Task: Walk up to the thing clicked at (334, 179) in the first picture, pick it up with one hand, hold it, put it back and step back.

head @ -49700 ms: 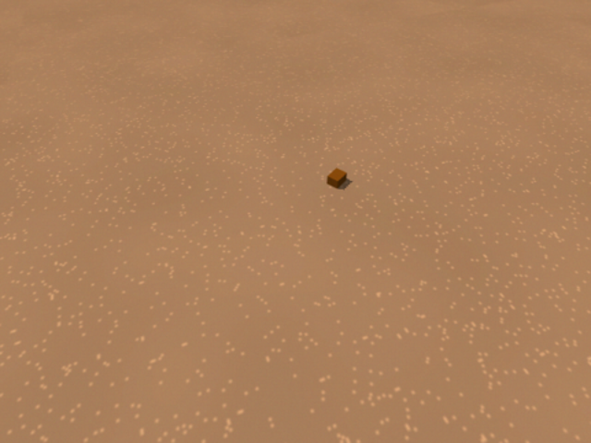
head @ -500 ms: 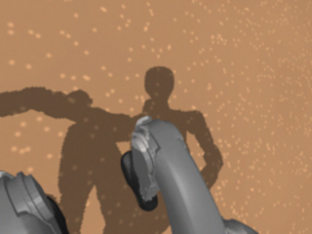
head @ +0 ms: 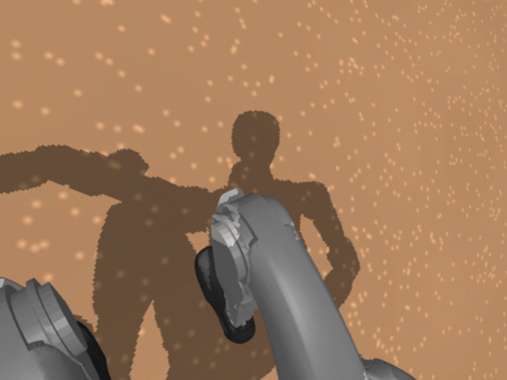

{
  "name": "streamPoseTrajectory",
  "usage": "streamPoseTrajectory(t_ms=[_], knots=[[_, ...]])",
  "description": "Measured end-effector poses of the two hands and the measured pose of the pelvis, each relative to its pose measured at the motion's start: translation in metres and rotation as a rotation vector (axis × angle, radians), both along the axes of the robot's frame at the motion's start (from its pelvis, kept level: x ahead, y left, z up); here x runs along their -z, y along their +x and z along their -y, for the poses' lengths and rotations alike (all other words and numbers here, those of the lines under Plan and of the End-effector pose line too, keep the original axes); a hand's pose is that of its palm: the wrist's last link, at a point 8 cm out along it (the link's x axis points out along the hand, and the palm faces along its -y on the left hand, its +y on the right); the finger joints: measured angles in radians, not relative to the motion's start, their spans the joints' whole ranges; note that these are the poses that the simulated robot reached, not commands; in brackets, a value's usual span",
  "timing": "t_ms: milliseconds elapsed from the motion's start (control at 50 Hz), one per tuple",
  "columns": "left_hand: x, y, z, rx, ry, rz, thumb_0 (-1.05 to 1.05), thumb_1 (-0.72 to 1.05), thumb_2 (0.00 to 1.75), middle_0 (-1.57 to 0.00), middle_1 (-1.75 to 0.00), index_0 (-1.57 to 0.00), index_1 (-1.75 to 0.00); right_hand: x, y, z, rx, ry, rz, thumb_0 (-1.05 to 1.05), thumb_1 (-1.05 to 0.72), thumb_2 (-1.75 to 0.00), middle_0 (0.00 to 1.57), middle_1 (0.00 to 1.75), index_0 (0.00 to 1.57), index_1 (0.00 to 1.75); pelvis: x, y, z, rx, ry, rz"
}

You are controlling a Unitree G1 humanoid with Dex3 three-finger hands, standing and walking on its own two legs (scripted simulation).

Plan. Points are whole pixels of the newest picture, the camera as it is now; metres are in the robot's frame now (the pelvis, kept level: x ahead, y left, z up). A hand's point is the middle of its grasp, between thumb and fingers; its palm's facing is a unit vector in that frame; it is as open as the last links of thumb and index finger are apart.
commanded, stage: open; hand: left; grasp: from above
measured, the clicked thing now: out of the picture +0.42 +0.35 -0.29
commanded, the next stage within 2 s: withdraw in 0.18 s
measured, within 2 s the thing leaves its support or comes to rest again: neither
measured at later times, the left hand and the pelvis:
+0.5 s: hand out of the picture +0.43 +0.34 -0.23, palm faces +0.08 -0.48 -0.87, open 13.8 cm; pelvis +0.00 +0.00 +0.00, yaw +0 degrees
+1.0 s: hand out of the picture +0.42 +0.34 -0.11, palm faces -0.31 -0.33 -0.89, open 13.7 cm; pelvis +0.00 -0.01 +0.02, yaw +6 degrees
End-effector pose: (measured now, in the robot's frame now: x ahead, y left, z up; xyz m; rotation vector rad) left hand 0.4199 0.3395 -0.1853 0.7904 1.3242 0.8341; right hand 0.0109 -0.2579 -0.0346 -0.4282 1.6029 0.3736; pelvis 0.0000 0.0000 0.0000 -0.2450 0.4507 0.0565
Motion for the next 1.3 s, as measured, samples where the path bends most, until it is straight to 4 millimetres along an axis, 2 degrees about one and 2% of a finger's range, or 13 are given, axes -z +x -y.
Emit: streamPoseTrajectory(t_ms=[400, 500, 580, 700, 800, 900, 980, 1080, 1180, 1300], knots=[[-0.002, 0.000, -0.002, 0.005, 0.001, 0.002, 0.00, -0.44, 0.94, -0.14, -0.99, -0.14, -0.99, 0.002, 0.007, 0.004, -0.017, -0.001, 0.011, 0.00, -0.92, -0.91, 0.20, 0.30, 0.20, 0.30, 0.000, 0.000, 0.001, -0.003, 0.004, 0.003], [-0.008, 0.006, -0.010, 0.022, 0.016, 0.031, 0.00, -0.48, 0.97, -0.11, -1.02, -0.12, -1.01, 0.004, 0.007, 0.004, -0.008, -0.001, 0.012, 0.00, -0.92, -0.91, 0.20, 0.30, 0.20, 0.30, -0.001, -0.001, 0.001, -0.001, 0.005, -0.005], [-0.029, 0.014, -0.028, 0.065, 0.059, 0.079, 0.00, -0.51, 0.98, -0.10, -1.02, -0.11, -1.01, 0.007, 0.010, 0.005, 0.016, 0.000, 0.028, 0.00, -0.92, -0.91, 0.20, 0.30, 0.20, 0.30, -0.003, 0.000, 0.002, 0.002, 0.013, -0.032], [-0.084, 0.018, -0.049, 0.224, 0.125, 0.092, 0.00, -0.53, 0.99, -0.09, -1.02, -0.10, -1.01, 0.016, 0.021, 0.006, 0.075, 0.008, 0.091, 0.00, -0.92, -0.91, 0.20, 0.30, 0.20, 0.30, -0.009, 0.003, 0.002, -0.006, 0.032, -0.087], [-0.122, 0.005, -0.044, 0.381, 0.134, 0.020, 0.00, -0.54, 0.99, -0.09, -1.02, -0.09, -1.01, 0.027, 0.038, 0.006, 0.114, 0.019, 0.190, 0.01, -0.92, -0.90, 0.20, 0.30, 0.20, 0.30, -0.015, 0.003, 0.002, -0.022, 0.057, -0.103], [-0.137, -0.002, -0.025, 0.536, 0.090, -0.045, 0.00, -0.51, 0.97, -0.10, -1.01, -0.11, -1.00, 0.030, 0.055, 0.007, 0.117, 0.020, 0.296, 0.01, -0.92, -0.90, 0.20, 0.30, 0.20, 0.30, -0.022, -0.001, 0.004, -0.038, 0.083, -0.088], [-0.137, 0.001, -0.011, 0.680, 0.078, -0.073, 0.00, -0.46, 0.94, -0.13, -0.99, -0.15, -0.97, 0.032, 0.060, 0.009, 0.104, 0.006, 0.344, 0.01, -0.91, -0.90, 0.20, 0.30, 0.20, 0.30, -0.022, -0.004, 0.007, -0.048, 0.099, -0.073], [-0.124, 0.007, -0.002, 0.808, 0.065, -0.078, 0.00, -0.41, 0.90, -0.17, -0.96, -0.18, -0.94, 0.038, 0.054, 0.012, 0.089, -0.024, 0.337, 0.01, -0.91, -0.90, 0.20, 0.30, 0.20, 0.30, -0.018, -0.006, 0.010, -0.052, 0.112, -0.062], [-0.103, 0.009, -0.009, 0.884, 0.058, -0.063, 0.00, -0.35, 0.87, -0.21, -0.91, -0.23, -0.89, 0.045, 0.040, 0.013, 0.089, -0.059, 0.279, 0.01, -0.90, -0.90, 0.20, 0.30, 0.20, 0.30, -0.009, -0.003, 0.010, -0.046, 0.112, -0.061], [-0.076, 0.000, -0.028, 0.995, 0.059, -0.068, 0.00, -0.30, 0.82, -0.26, -0.85, -0.28, -0.83, 0.052, 0.032, 0.010, 0.097, -0.105, 0.192, 0.01, -0.91, -0.90, 0.20, 0.30, 0.20, 0.30, 0.000, 0.000, 0.006, -0.042, 0.097, -0.067]])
